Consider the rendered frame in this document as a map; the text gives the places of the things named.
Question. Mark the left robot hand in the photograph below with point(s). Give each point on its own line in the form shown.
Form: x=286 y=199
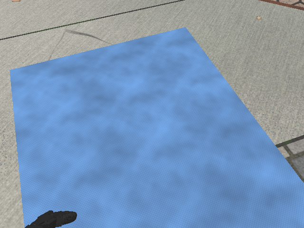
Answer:
x=52 y=219

